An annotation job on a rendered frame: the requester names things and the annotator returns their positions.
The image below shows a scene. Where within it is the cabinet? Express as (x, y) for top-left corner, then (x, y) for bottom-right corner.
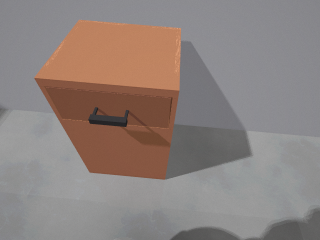
(34, 20), (181, 180)

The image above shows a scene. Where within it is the drawer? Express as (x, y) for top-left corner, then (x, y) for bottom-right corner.
(46, 86), (171, 128)

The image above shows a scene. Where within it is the handle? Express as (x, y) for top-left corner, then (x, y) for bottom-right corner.
(88, 107), (129, 127)

